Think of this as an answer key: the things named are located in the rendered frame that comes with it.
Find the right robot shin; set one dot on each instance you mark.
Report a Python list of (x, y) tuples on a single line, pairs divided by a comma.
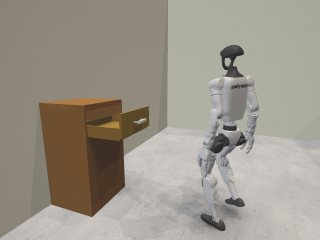
[(228, 178)]

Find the left robot forearm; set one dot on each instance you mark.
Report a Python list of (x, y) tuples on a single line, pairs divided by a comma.
[(210, 134)]

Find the robot right hand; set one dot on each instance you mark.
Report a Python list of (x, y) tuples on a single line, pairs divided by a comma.
[(250, 139)]

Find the right robot forearm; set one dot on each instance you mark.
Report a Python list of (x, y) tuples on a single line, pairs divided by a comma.
[(251, 122)]

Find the robot right upper arm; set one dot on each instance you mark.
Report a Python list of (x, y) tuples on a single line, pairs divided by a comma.
[(253, 104)]

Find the drawer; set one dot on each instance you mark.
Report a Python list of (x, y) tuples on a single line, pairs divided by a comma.
[(118, 127)]

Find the robot left hand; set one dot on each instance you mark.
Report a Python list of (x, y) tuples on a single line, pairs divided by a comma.
[(205, 154)]

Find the robot head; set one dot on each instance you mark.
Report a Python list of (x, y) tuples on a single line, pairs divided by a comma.
[(231, 52)]

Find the cabinet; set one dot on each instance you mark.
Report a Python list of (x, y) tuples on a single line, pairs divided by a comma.
[(84, 173)]

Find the robot left upper arm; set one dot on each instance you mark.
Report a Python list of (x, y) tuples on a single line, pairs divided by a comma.
[(215, 86)]

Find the handle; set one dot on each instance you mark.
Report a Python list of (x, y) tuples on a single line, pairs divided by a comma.
[(140, 121)]

